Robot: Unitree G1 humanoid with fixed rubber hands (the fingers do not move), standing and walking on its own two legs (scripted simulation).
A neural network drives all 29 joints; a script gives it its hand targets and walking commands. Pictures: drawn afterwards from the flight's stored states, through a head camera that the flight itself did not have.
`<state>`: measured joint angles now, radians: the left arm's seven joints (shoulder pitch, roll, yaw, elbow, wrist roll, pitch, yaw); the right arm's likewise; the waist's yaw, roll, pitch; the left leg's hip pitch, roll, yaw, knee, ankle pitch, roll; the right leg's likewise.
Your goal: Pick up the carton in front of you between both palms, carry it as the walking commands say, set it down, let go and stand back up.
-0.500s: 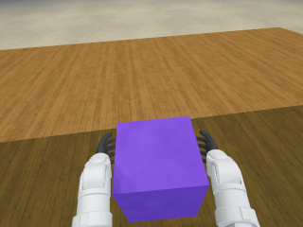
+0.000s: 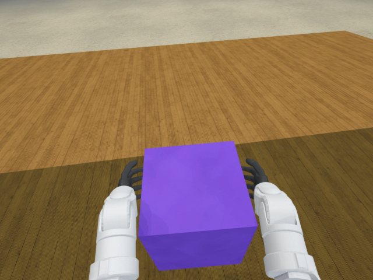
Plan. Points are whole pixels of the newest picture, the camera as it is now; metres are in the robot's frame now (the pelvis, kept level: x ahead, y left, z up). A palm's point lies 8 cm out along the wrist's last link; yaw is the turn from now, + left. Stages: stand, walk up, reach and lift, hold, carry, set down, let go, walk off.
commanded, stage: hold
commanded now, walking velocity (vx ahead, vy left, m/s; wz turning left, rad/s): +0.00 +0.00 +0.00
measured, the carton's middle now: (194, 208) +0.29 +0.00 -0.02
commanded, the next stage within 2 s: carry in 0.66 s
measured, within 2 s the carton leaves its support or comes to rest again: neither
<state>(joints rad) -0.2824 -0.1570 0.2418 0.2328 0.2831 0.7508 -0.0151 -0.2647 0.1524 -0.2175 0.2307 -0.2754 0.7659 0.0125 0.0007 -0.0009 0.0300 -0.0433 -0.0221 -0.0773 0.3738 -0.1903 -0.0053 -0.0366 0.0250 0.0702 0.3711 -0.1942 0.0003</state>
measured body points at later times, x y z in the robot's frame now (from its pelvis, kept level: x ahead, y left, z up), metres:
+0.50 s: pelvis +0.00 +0.00 +0.00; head -0.04 +0.00 +0.45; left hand +0.30 +0.15 +0.04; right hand +0.29 -0.15 +0.04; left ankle +0.02 +0.12 -0.74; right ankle +0.02 -0.12 -0.74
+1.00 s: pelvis +0.06 -0.01 -0.01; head +0.01 -0.01 +0.44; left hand +0.35 +0.14 +0.08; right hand +0.34 -0.17 +0.07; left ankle +0.03 +0.11 -0.73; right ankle +0.02 -0.13 -0.75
